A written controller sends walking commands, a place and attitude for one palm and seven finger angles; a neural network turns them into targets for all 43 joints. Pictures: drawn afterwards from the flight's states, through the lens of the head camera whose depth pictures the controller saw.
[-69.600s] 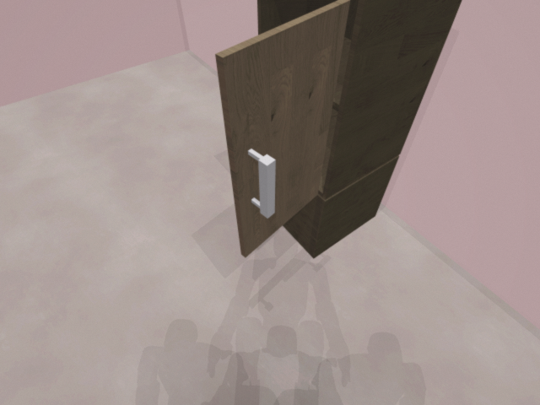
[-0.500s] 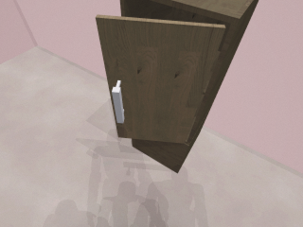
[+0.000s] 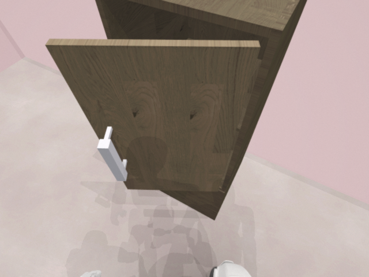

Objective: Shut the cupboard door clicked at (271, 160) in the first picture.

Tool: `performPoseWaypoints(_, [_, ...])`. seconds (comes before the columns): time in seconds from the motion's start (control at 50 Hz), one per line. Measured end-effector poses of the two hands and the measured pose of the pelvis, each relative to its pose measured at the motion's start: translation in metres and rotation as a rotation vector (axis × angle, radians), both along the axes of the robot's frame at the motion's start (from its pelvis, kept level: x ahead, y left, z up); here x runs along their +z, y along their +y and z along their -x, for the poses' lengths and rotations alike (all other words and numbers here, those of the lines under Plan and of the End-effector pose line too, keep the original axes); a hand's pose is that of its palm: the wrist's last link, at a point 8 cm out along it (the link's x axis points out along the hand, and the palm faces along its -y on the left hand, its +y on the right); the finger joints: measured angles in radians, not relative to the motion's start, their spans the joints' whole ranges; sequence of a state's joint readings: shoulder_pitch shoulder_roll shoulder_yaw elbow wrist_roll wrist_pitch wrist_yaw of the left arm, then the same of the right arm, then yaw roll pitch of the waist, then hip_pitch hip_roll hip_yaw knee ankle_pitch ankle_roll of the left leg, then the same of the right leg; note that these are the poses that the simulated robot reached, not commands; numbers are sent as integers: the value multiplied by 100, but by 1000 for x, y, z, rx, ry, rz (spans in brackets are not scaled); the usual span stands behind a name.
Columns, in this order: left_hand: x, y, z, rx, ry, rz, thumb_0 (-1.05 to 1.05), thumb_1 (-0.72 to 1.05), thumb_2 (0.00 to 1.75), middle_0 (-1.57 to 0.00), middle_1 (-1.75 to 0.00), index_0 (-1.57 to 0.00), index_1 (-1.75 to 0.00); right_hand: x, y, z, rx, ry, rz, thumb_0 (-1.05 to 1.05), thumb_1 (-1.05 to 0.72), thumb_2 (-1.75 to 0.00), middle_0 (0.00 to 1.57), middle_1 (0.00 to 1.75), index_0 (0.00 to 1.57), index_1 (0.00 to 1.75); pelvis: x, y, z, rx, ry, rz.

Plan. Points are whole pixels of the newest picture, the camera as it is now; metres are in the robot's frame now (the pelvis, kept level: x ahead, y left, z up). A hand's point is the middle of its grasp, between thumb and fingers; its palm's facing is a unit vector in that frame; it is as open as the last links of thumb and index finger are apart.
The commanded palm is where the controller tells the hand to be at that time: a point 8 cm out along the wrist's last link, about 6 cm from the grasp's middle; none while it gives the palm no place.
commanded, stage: come to a stop and stand still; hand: left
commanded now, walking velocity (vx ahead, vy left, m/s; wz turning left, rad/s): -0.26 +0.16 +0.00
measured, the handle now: (116, 155) +0.40 +0.20 -0.03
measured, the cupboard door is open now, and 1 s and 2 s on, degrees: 27 27 27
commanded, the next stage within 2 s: look again from close up in 0.88 s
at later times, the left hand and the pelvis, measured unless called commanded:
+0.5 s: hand out of the picture +0.01 +0.27 -0.15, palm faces +0.06 -0.96 -0.27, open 7.4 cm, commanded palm none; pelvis -0.05 +0.06 +0.01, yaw -1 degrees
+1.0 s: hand out of the picture -0.07 +0.22 -0.15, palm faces +0.03 -0.99 -0.16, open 7.4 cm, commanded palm none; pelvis -0.06 +0.06 +0.02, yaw -1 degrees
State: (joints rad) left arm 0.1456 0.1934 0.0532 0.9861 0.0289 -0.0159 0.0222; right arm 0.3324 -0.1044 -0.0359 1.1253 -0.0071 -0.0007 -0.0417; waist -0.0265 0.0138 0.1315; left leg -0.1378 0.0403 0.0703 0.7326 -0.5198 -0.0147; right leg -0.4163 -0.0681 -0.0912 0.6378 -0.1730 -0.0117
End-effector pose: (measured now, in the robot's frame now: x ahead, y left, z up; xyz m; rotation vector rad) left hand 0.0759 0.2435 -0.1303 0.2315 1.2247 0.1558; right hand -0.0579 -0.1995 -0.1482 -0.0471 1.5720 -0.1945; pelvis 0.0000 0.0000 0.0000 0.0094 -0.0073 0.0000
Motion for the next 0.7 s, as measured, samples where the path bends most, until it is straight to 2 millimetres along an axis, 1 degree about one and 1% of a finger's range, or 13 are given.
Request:
performPoseWaypoints(0.06, [4, -10, -8, 4, -17, 0, 1, 92, 89, -19, -30, -20, -30, -3, -19, -23, 11, -27, 28, 1, -90, -90, 21, 30, 20, 30, 2, -2, 2, 8, -13, -7])
performPoseWaypoints(0.12, [6, -16, -5, 12, -14, 13, 1, 91, 89, -20, -30, -20, -30, 0, -34, -52, 43, -89, 62, 1, -91, -90, 20, 30, 20, 30, 6, 0, 8, 7, -17, -12])
performPoseWaypoints(0.16, [7, -15, -1, 21, -17, 19, 0, 91, 89, -20, -30, -20, -30, 4, -41, -71, 66, -142, 83, 1, -91, -90, 20, 30, 20, 30, 7, 3, 13, 9, -15, -12])
performPoseWaypoints(0.2, [7, -10, 3, 23, -25, 21, 0, 92, 89, -20, -30, -20, -30, 8, -44, -87, 89, -196, 102, 1, -91, -90, 20, 30, 20, 30, 7, 7, 18, 9, -14, -10])
performPoseWaypoints(0.24, [5, -2, 9, 22, -33, 26, 0, 92, 89, -20, -30, -20, -30, 13, -43, -98, 108, -249, 120, 1, -91, -90, 20, 30, 20, 30, 6, 13, 24, 10, -15, -5])
performPoseWaypoints(0.32, [-2, 23, 23, 30, -71, 21, 1, 91, 89, -20, -30, -21, -30, 25, -30, -110, 133, -391, 152, 1, -91, -90, 20, 30, 19, 30, -2, 31, 34, 25, -25, 10])
performPoseWaypoints(0.36, [-3, 37, 32, 49, -93, 19, 1, 91, 89, -20, -30, -21, -30, 29, -19, -110, 145, -458, 163, 1, -91, -90, 20, 30, 19, 30, -5, 41, 37, 26, -52, 8])
performPoseWaypoints(0.42, [5, 54, 50, 53, -86, 6, 1, 91, 89, -20, -30, -20, -30, 35, -1, -107, 144, -521, 147, 1, -91, -90, 20, 30, 20, 30, -1, 52, 39, -5, -73, 9])
performPoseWaypoints(0.52, [17, 72, 87, 52, -54, -20, 1, 91, 89, -20, -30, -20, -30, 32, 26, -92, 157, -535, 78, 1, -91, -90, 20, 30, 20, 30, 6, 60, 50, -12, -62, 4])
performPoseWaypoints(0.56, [21, 75, 103, 57, -23, -29, 1, 91, 89, -20, -30, -20, -30, 28, 31, -82, 162, -512, 59, 1, -90, -90, 20, 30, 20, 30, 8, 61, 56, -16, -50, 0])
performPoseWaypoints(0.6, [23, 75, 120, 59, 16, -35, 1, 91, 89, -20, -30, -20, -30, 22, 32, -69, 156, -478, 45, 1, -90, -90, 20, 30, 20, 30, 8, 60, 62, -23, -35, -5])
performPoseWaypoints(0.66, [23, 69, 144, 63, 76, -40, 1, 91, 89, -19, -30, -20, -30, 13, 27, -46, 135, -416, 36, 1, -90, -90, 21, 30, 20, 30, 7, 57, 69, -33, -12, -15])
performPoseWaypoints(0.7, [24, 61, 159, 67, 114, -34, 1, 91, 89, -19, -30, -20, -30, 9, 21, -30, 118, -363, 37, 1, -90, -90, 21, 30, 20, 30, 9, 54, 72, -35, -9, -2])
